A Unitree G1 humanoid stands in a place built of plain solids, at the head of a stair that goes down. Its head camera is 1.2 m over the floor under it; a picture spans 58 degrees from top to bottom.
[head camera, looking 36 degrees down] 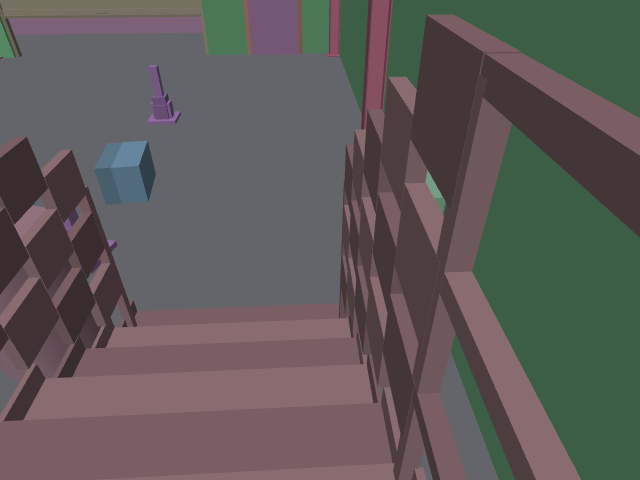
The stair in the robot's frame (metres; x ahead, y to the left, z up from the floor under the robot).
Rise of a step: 0.17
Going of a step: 0.30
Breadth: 1.40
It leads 3 degrees to the left of straight ahead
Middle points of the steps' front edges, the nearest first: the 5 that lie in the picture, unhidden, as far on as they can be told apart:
0.87 0.46 -0.17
1.17 0.48 -0.34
1.47 0.49 -0.51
1.77 0.51 -0.68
2.07 0.52 -0.85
